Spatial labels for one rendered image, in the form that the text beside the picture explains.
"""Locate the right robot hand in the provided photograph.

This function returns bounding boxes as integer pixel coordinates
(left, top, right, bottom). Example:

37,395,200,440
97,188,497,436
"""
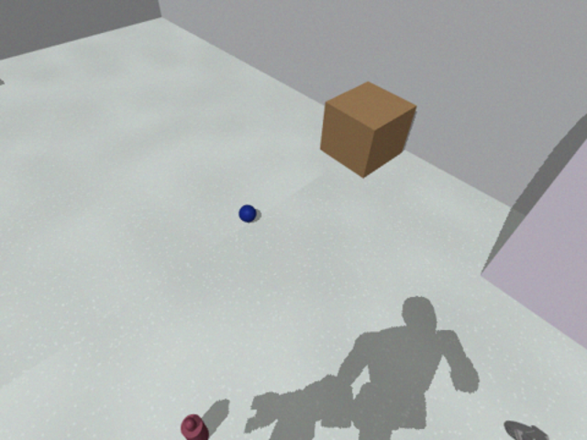
504,421,549,440

